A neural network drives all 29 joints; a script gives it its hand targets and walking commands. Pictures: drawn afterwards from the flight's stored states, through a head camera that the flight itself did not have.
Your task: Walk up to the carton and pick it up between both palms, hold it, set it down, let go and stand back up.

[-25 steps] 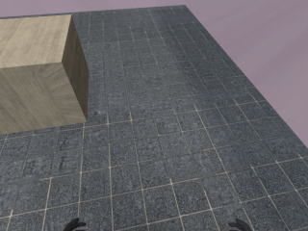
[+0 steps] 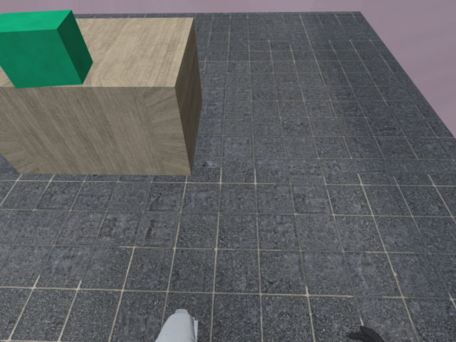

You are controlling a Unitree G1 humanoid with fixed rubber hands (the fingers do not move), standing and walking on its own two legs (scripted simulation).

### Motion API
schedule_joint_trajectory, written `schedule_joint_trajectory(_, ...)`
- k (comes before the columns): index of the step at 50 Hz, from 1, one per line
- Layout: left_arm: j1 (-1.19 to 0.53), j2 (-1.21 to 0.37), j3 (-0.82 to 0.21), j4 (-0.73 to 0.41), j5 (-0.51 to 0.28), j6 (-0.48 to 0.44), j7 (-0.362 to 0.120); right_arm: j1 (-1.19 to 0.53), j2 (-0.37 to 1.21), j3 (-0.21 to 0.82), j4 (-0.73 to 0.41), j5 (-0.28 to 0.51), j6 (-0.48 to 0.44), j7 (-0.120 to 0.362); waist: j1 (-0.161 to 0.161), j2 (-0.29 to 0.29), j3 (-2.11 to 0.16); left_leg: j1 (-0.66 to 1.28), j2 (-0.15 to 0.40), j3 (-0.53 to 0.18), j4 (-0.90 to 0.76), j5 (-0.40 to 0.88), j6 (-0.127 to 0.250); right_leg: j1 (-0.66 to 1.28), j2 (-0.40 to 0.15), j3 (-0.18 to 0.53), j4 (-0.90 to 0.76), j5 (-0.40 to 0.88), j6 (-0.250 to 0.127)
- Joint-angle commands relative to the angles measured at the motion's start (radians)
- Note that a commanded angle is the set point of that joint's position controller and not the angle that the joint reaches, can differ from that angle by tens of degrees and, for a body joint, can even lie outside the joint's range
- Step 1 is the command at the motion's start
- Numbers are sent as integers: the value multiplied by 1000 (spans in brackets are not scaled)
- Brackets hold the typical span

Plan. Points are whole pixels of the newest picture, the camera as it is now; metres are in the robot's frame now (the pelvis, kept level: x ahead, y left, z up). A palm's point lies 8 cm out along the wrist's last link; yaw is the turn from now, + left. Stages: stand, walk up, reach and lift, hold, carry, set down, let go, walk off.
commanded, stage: walk up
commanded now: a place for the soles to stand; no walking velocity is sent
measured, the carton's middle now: (43, 49) +1.17 +0.83 -0.05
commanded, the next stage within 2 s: none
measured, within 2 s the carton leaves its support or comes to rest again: neither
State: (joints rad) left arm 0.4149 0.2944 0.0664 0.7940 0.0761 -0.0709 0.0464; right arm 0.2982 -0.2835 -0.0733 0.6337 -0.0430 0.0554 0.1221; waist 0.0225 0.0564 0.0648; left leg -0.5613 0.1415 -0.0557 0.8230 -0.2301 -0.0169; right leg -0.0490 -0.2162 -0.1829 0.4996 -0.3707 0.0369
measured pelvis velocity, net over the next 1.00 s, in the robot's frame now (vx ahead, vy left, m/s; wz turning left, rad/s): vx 0.37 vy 0.28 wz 0.11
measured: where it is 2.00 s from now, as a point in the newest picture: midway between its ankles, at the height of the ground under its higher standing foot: (122, 249)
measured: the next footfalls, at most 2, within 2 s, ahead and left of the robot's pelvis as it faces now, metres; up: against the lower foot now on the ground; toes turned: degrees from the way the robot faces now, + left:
left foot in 0.06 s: +0.17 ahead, +0.20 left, +0.00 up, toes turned +5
right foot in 0.52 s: +0.34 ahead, +0.02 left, +0.00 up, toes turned -2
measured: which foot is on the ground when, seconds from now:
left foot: up 0.00-0.04, down 0.06-0.54, up 0.56-0.94, down 0.96-1.00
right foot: down 0.00-0.08, up 0.10-0.50, down 0.52-0.98, up 1.00-1.00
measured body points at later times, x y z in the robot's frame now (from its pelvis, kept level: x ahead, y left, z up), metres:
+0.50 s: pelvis +0.19 +0.12 +0.00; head +0.18 +0.09 +0.45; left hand +0.29 +0.39 -0.09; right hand +0.21 -0.14 -0.15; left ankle +0.13 +0.20 -0.73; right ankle +0.30 +0.02 -0.72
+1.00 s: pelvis +0.37 +0.28 -0.02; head +0.39 +0.29 +0.43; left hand +0.34 +0.55 -0.14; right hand +0.55 +0.05 -0.12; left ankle +0.46 +0.41 -0.73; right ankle +0.31 +0.04 -0.71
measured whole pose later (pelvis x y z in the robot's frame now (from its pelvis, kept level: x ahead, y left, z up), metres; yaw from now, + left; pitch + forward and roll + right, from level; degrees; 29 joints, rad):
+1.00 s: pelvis +0.37 +0.28 -0.02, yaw +6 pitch -3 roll -1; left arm 0.48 0.28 0.05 0.73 0.06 -0.04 0.04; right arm 0.18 -0.24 -0.04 0.66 -0.06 0.01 0.09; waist 0.03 0.00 0.10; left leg -0.46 0.07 0.06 0.75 -0.25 0.01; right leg -0.18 -0.21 -0.01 0.80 -0.49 -0.01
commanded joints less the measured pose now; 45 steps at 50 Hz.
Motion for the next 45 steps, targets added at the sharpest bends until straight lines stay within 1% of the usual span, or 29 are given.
schedule_joint_trajectory(1,-75,181,44,-105,2,6,4,118,-98,-51,-31,-3,-71,-18,-103,-82,-57,473,-97,155,-183,-26,48,-292,-87,-35,85,-6,-201)
schedule_joint_trajectory(2,-7,114,22,-109,-3,16,-4,248,-156,-75,16,-10,-79,-38,-147,92,-151,611,-164,144,-224,-73,69,-315,2,-72,361,37,-163)
schedule_joint_trajectory(3,15,26,-11,-149,-13,23,-23,327,-235,-84,23,-9,-88,-59,-185,326,-145,692,-30,-127,-303,-177,132,-532,101,-30,623,-266,-113)
schedule_joint_trajectory(4,8,22,-14,-212,-35,28,-26,279,-298,-80,-4,-1,-88,-72,-158,355,-122,630,138,-511,-475,-328,211,-667,158,108,718,-361,-87)
schedule_joint_trajectory(5,-14,80,0,-212,-51,45,-20,192,-313,-85,-14,37,-73,-82,-149,271,-116,514,203,-630,-623,-626,278,-637,118,159,787,-324,-87)
schedule_joint_trajectory(6,-56,110,9,-217,-48,47,-19,137,-295,-78,-23,46,-69,-87,-139,223,-53,454,183,-604,-646,-677,278,-655,101,176,823,-255,-86)
schedule_joint_trajectory(8,-54,115,17,-195,-46,35,-17,92,-231,-54,-23,23,-68,-96,-110,187,18,347,108,-376,-545,-417,234,-613,74,197,780,-118,-78)
schedule_joint_trajectory(10,10,110,21,-171,-43,30,-20,45,-176,-41,-18,7,-71,-90,-74,132,-2,239,76,-265,-523,-348,229,-493,69,186,677,-77,-64)
schedule_joint_trajectory(12,27,95,23,-158,-45,34,-27,19,-131,-26,-13,4,-73,-85,-55,94,16,186,60,-206,-545,-340,237,-466,93,162,629,-31,-49)
schedule_joint_trajectory(14,-17,77,21,-181,-47,39,-34,30,-116,-20,-5,5,-77,-81,-66,44,54,154,63,-202,-581,-357,243,-470,98,144,532,7,-43)
schedule_joint_trajectory(16,-44,57,16,-200,-52,36,-35,33,-136,-21,5,0,-79,-78,-72,66,84,178,81,-204,-599,-346,263,-504,100,146,427,36,-39)
schedule_joint_trajectory(17,-59,58,19,-210,-53,33,-37,46,-135,-21,7,-2,-78,-77,-80,41,92,188,79,-189,-597,-327,267,-504,106,144,376,56,-41)
schedule_joint_trajectory(20,-94,39,23,-234,-52,17,-33,73,-141,-20,22,-4,-74,-70,-95,4,87,209,58,-131,-533,-187,237,-393,135,115,196,140,-59)
schedule_joint_trajectory(21,-63,37,26,-232,-50,10,-30,73,-153,-18,26,-5,-72,-68,-80,-8,43,208,41,-100,-481,-160,219,-304,156,99,132,196,-69)
schedule_joint_trajectory(23,71,57,38,-210,-40,-2,-12,48,-137,-3,32,-3,-66,-64,-8,-62,-37,139,-12,-38,-295,-159,175,-50,203,80,45,247,-86)
schedule_joint_trajectory(24,152,90,49,-196,-29,-5,1,72,-107,9,36,-7,-65,-62,27,-133,-89,76,-58,10,-116,-145,135,88,171,145,25,187,-100)
schedule_joint_trajectory(25,237,165,65,-196,-1,-9,14,126,-53,28,15,-15,-64,-58,59,-282,-155,-59,-123,90,181,-225,65,228,-69,501,-78,-106,-175)
schedule_joint_trajectory(26,241,210,71,-205,7,3,30,171,-83,27,-3,-24,-45,-63,41,-267,-109,-183,-171,74,354,-381,17,189,-283,904,-223,-323,-256)
schedule_joint_trajectory(27,194,213,83,-188,-6,22,47,135,-149,7,0,-32,-13,-68,31,-176,-40,-238,-112,47,435,-383,19,106,-326,984,-270,-540,-340)
schedule_joint_trajectory(28,163,194,71,-196,-15,22,51,48,-165,-3,-27,-41,5,-65,44,-141,58,-257,-85,24,489,-339,9,-17,-316,942,-294,-593,-345)
schedule_joint_trajectory(29,131,155,49,-193,-14,14,51,-6,-171,-11,-42,-42,8,-62,38,-62,117,-253,-69,-7,497,-261,-4,-89,-264,816,-302,-505,-313)
schedule_joint_trajectory(30,102,143,37,-191,-10,3,49,-9,-150,-6,-44,-38,4,-56,25,-34,127,-223,-52,-25,454,-187,-13,-127,-202,671,-283,-343,-268)
schedule_joint_trajectory(32,52,144,28,-173,-17,-17,39,27,-100,6,-35,-25,-4,-41,-11,-90,88,-131,-51,-18,394,-77,-28,-170,-103,445,-258,-66,-215)
schedule_joint_trajectory(35,-17,168,35,-154,-21,-26,27,35,-39,22,-30,-10,-6,-20,-43,-234,29,-49,-30,32,318,-6,-45,-199,-44,270,-240,105,-232)
schedule_joint_trajectory(39,47,156,32,-142,-25,-38,13,-95,-14,31,-61,-1,-21,-15,-14,-240,55,-29,4,71,55,75,-23,-163,-21,161,-170,400,-223)
schedule_joint_trajectory(40,60,159,35,-143,-25,-36,10,-110,-20,28,-66,-2,-29,-15,-6,-234,34,24,-6,87,-16,92,-12,-159,-14,142,-139,423,-211)
schedule_joint_trajectory(42,77,178,45,-146,-22,-30,8,-113,-30,15,-64,-5,-36,-15,-4,-212,-4,127,-23,110,-72,106,15,-168,-46,155,-136,361,-215)
schedule_joint_trajectory(44,65,197,55,-154,-19,-16,10,-91,-47,0,-53,-9,-42,-21,-24,-186,-30,237,-30,121,-140,67,41,-188,-90,190,-103,280,-220)
schedule_joint_trajectory(45,24,199,51,-168,-13,-5,9,-13,-61,-10,-35,-7,-49,-27,-77,-155,-32,363,-36,130,-211,86,55,-252,-94,181,-27,232,-206)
